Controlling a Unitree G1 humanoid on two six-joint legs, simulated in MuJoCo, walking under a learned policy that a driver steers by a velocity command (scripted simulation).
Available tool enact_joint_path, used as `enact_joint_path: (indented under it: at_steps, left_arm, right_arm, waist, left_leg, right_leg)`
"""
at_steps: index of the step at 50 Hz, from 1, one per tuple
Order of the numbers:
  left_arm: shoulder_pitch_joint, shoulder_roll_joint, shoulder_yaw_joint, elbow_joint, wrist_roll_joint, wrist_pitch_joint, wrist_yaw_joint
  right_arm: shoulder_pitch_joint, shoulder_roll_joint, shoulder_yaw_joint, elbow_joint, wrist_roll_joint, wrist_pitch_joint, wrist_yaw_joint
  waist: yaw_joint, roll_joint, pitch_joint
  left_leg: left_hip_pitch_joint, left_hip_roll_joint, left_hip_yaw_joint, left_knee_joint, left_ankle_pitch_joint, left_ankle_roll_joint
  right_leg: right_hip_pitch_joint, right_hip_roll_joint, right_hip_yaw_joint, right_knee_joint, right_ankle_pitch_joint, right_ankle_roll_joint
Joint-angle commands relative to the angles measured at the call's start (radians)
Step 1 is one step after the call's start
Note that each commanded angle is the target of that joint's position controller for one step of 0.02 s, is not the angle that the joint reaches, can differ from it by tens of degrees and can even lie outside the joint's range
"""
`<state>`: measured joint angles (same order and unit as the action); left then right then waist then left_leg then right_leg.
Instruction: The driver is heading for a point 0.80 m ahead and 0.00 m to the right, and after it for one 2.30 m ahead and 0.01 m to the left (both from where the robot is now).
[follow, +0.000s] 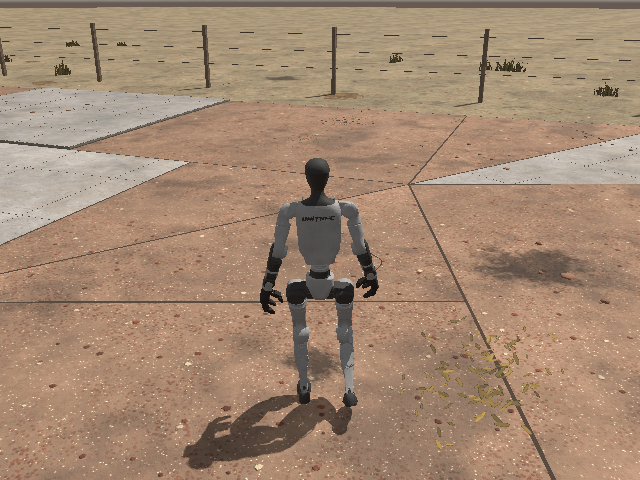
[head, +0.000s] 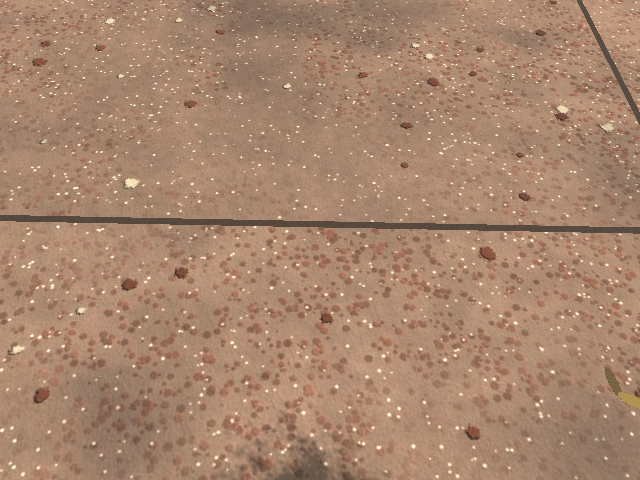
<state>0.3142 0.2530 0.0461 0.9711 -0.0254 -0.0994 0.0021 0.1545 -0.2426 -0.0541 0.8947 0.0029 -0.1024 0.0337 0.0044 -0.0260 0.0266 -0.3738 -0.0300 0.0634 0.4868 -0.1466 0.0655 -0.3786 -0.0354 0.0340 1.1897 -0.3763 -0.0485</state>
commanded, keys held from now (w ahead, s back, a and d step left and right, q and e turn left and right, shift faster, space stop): w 1.00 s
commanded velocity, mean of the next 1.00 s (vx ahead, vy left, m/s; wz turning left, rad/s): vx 0.50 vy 0.00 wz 0.00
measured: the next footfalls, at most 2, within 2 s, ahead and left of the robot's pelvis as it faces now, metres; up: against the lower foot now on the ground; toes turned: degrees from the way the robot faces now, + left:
right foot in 0.44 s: +0.42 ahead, -0.15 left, +0.00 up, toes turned -3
left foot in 1.02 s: +0.73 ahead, +0.09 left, +0.00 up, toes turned +3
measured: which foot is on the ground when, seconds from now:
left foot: down 0.00-0.46, up 0.48-1.00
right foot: up 0.00-0.42, down 0.44-1.00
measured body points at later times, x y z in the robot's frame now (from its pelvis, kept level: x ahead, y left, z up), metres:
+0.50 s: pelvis +0.27 -0.05 -0.01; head +0.31 -0.06 +0.44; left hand +0.47 +0.19 -0.11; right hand +0.24 -0.32 -0.16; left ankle +0.09 +0.08 -0.68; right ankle +0.38 -0.15 -0.73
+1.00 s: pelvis +0.54 -0.02 -0.01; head +0.57 -0.02 +0.44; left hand +0.49 +0.24 -0.15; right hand +0.75 -0.25 -0.10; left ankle +0.69 +0.09 -0.73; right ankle +0.38 -0.15 -0.73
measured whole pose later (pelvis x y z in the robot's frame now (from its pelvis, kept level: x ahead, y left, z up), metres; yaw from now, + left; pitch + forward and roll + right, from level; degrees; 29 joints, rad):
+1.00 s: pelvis +0.54 -0.02 -0.01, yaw +0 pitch +2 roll -2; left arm 0.40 0.25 0.07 1.02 -0.02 -0.06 0.01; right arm 0.00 -0.23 -0.05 0.86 0.02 -0.09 0.04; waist 0.07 0.02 0.01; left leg -0.52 0.05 0.03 0.50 -0.03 0.07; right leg 0.09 0.01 -0.05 0.28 -0.40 0.01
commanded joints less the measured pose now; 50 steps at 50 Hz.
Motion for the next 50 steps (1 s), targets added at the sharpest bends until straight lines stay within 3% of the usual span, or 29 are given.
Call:
enact_joint_path:
  at_steps: [1, 3, 5, 11, 17, 20, 21, 22, 23, 24, 25, 26, 27, 28, 30, 32, 34, 40, 45, 48, 49, 50]
  left_arm:
    - [0.014, 0.076, 0.029, -0.066, 0.006, 0.000, 0.011]
    - [0.016, 0.052, 0.029, -0.067, 0.009, 0.019, 0.014]
    - [-0.059, 0.061, 0.034, -0.094, 0.017, 0.025, 0.017]
    - [-0.262, 0.037, 0.026, -0.151, 0.016, 0.015, 0.002]
    - [-0.412, 0.039, 0.014, -0.210, 0.003, 0.001, -0.032]
    - [-0.348, 0.077, 0.026, -0.206, 0.002, -0.009, -0.043]
    - [-0.251, 0.104, 0.042, -0.178, 0.006, -0.011, -0.041]
    - [-0.076, 0.154, 0.068, -0.122, 0.009, -0.010, -0.034]
    - [0.112, 0.237, 0.088, -0.087, 0.022, -0.007, -0.023]
    - [0.140, 0.272, 0.091, -0.069, 0.023, -0.005, -0.032]
    - [0.110, 0.173, 0.063, -0.079, 0.016, -0.007, -0.033]
    - [0.020, 0.136, 0.051, -0.097, 0.014, -0.009, -0.029]
    - [-0.062, 0.117, 0.042, -0.114, 0.019, -0.009, -0.030]
    - [-0.106, 0.090, 0.035, -0.118, 0.027, -0.010, -0.034]
    - [-0.111, 0.067, 0.028, -0.105, 0.035, -0.015, -0.037]
    - [-0.082, 0.091, 0.033, -0.086, 0.031, -0.019, -0.030]
    - [-0.048, 0.117, 0.039, -0.072, 0.031, -0.017, -0.017]
    - [0.039, 0.128, 0.038, -0.034, 0.019, -0.004, 0.002]
    - [0.108, 0.139, 0.045, 0.012, 0.010, 0.015, 0.007]
    - [0.084, 0.159, 0.056, 0.017, 0.006, 0.028, 0.013]
    - [0.059, 0.166, 0.057, 0.012, 0.005, 0.032, 0.014]
    - [0.043, 0.147, 0.050, 0.007, 0.007, 0.037, 0.014]
  right_arm:
    - [0.040, -0.071, -0.011, -0.021, -0.013, -0.013, 0.004]
    - [0.072, -0.096, -0.017, 0.001, -0.009, -0.018, -0.001]
    - [0.106, -0.126, -0.024, 0.016, -0.009, -0.017, -0.015]
    - [0.198, -0.138, -0.021, 0.050, 0.004, -0.001, -0.038]
    - [0.283, -0.152, -0.029, 0.100, 0.012, 0.022, -0.043]
    - [0.251, -0.173, -0.039, 0.100, 0.016, 0.034, -0.048]
    - [0.223, -0.176, -0.039, 0.094, 0.017, 0.038, -0.048]
    - [0.211, -0.151, -0.030, 0.085, 0.013, 0.041, -0.047]
    - [0.224, -0.116, -0.013, 0.059, -0.008, 0.038, -0.047]
    - [0.346, 0.018, 0.023, 0.065, 0.001, 0.014, -0.035]
    - [0.272, -0.100, -0.003, 0.071, 0.025, -0.008, -0.030]
    - [0.178, -0.144, -0.015, 0.040, 0.043, -0.022, -0.027]
    - [0.133, -0.137, -0.016, 0.033, 0.039, -0.023, -0.035]
    - [0.112, -0.127, -0.023, 0.032, 0.024, -0.016, -0.041]
    - [0.153, -0.086, -0.025, 0.040, 0.019, 0.010, -0.042]
    - [0.140, -0.070, -0.026, 0.036, 0.016, 0.027, -0.046]
    - [0.063, -0.076, -0.030, 0.009, 0.007, 0.032, -0.048]
    - [-0.133, -0.050, -0.019, -0.046, 0.007, 0.022, -0.032]
    - [-0.251, -0.055, -0.009, -0.094, 0.018, 0.011, -0.006]
    - [-0.208, -0.090, -0.018, -0.096, 0.021, 0.001, 0.006]
    - [-0.133, -0.114, -0.031, -0.076, 0.019, -0.001, 0.005]
    - [0.025, -0.154, -0.056, -0.024, 0.015, -0.001, 0.000]
  waist:
    - [0.007, 0.104, -0.079]
    - [0.020, 0.099, -0.049]
    - [0.009, 0.079, -0.018]
    - [-0.049, 0.082, 0.021]
    - [-0.090, 0.087, 0.068]
    - [-0.033, 0.115, 0.025]
    - [0.025, 0.121, -0.034]
    - [0.099, 0.100, -0.140]
    - [0.147, -0.042, -0.298]
    - [0.072, -0.299, -0.409]
    - [0.103, -0.175, -0.349]
    - [0.087, -0.127, -0.214]
    - [0.054, -0.036, -0.144]
    - [0.027, -0.014, -0.089]
    - [-0.017, -0.048, -0.076]
    - [-0.027, -0.041, -0.046]
    - [-0.014, -0.024, -0.014]
    - [0.040, -0.032, 0.028]
    - [0.069, -0.036, 0.069]
    - [0.024, -0.060, 0.037]
    - [-0.022, -0.071, -0.010]
    - [-0.095, -0.055, -0.101]
  left_leg:
    - [0.218, 0.260, -0.319, -0.304, 0.085, 0.162]
    - [0.173, 0.249, -0.262, -0.344, 0.128, 0.177]
    - [0.186, 0.252, -0.235, -0.368, 0.163, 0.183]
    - [0.258, 0.216, -0.143, -0.381, 0.171, 0.135]
    - [0.427, 0.279, -0.145, -0.312, 0.193, 0.130]
    - [0.466, 0.298, -0.141, -0.213, 0.401, 0.103]
    - [0.450, 0.271, -0.113, -0.105, 0.568, 0.085]
    - [0.367, 0.214, -0.072, 0.094, 0.614, 0.056]
    - [0.136, 0.142, -0.021, 0.435, 0.289, 0.018]
    - [-0.237, -0.039, -0.081, 0.731, -0.399, -0.030]
    - [-0.343, 0.019, -0.195, 0.841, -0.420, -0.010]
    - [-0.392, 0.069, -0.170, 0.843, -0.325, 0.006]
    - [-0.347, 0.121, -0.143, 0.798, -0.230, 0.004]
    - [-0.306, 0.149, -0.136, 0.741, -0.176, -0.002]
    - [-0.215, 0.179, -0.139, 0.675, -0.125, -0.008]
    - [-0.234, 0.187, -0.126, 0.613, -0.089, -0.023]
    - [-0.309, 0.193, -0.124, 0.514, -0.001, -0.043]
    - [-0.306, 0.149, -0.081, 0.193, 0.249, -0.056]
    - [-0.325, 0.125, -0.075, 0.067, 0.192, -0.034]
    - [-0.220, 0.095, -0.055, 0.027, 0.087, 0.004]
    - [-0.098, 0.061, -0.024, 0.014, 0.069, 0.022]
    - [0.115, 0.030, -0.001, 0.003, 0.081, 0.048]
  right_leg:
    - [-0.207, -0.111, 0.045, -0.008, 0.105, -0.009]
    - [-0.210, -0.120, 0.031, -0.065, 0.138, 0.004]
    - [-0.285, -0.128, 0.028, -0.157, 0.223, 0.024]
    - [-0.314, -0.090, -0.010, -0.487, 0.480, 0.039]
    - [-0.337, -0.057, -0.028, -0.644, 0.404, 0.016]
    - [-0.198, -0.017, -0.055, -0.686, 0.303, -0.026]
    - [-0.049, 0.020, -0.087, -0.706, 0.305, -0.047]
    - [0.199, 0.025, -0.085, -0.700, 0.330, -0.080]
    - [0.518, -0.185, 0.164, -0.683, 0.344, -0.150]
    - [0.797, -0.373, 0.637, -0.828, 0.150, -0.298]
    - [0.749, -0.340, 0.644, -0.880, 0.060, -0.254]
    - [0.613, -0.310, 0.491, -0.896, 0.114, -0.210]
    - [0.463, -0.273, 0.378, -0.924, 0.221, -0.189]
    - [0.347, -0.237, 0.296, -0.956, 0.294, -0.180]
    - [0.247, -0.199, 0.215, -1.011, 0.334, -0.176]
    - [0.212, -0.191, 0.162, -1.048, 0.377, -0.189]
    - [0.225, -0.194, 0.136, -1.071, 0.403, -0.193]
    - [0.269, -0.153, 0.034, -1.089, 0.393, -0.149]
    - [0.409, -0.210, 0.031, -1.034, 0.406, -0.144]
    - [0.463, -0.238, 0.033, -0.950, 0.563, -0.119]
    - [0.456, -0.221, 0.014, -0.865, 0.727, -0.104]
    - [0.407, -0.168, -0.026, -0.686, 0.832, -0.078]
